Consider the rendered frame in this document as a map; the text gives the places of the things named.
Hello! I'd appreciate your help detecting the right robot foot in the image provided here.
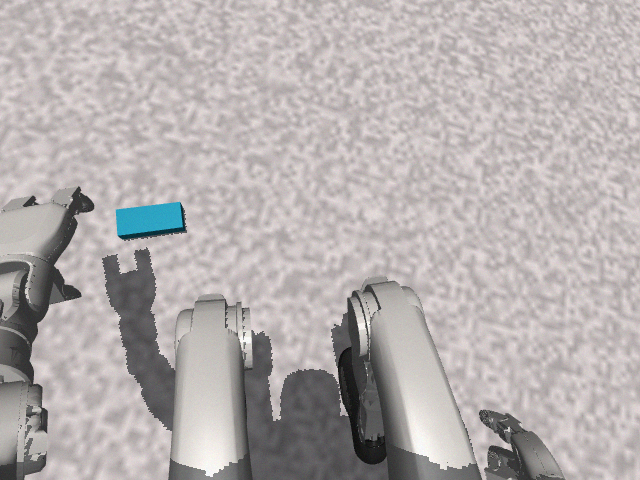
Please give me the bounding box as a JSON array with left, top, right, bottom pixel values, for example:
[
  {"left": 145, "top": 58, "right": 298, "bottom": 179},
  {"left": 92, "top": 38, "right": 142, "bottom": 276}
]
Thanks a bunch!
[{"left": 338, "top": 347, "right": 387, "bottom": 465}]

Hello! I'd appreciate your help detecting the left robot hand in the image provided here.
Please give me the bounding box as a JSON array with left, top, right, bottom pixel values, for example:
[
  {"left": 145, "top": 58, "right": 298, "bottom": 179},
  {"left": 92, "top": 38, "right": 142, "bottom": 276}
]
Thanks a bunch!
[{"left": 0, "top": 186, "right": 94, "bottom": 305}]

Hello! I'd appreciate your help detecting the small box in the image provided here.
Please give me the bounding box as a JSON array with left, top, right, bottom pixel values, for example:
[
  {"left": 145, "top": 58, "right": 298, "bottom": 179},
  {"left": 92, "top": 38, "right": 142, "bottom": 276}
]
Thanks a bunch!
[{"left": 116, "top": 202, "right": 185, "bottom": 239}]

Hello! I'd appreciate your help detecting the right robot hand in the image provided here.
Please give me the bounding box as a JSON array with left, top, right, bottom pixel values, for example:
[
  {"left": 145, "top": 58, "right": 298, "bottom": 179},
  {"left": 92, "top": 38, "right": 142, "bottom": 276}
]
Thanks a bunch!
[{"left": 479, "top": 410, "right": 565, "bottom": 480}]

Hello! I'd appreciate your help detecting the left robot arm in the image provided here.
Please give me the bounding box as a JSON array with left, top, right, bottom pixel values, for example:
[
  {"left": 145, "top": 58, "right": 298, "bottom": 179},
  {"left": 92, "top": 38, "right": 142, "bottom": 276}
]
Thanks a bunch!
[{"left": 0, "top": 254, "right": 55, "bottom": 480}]

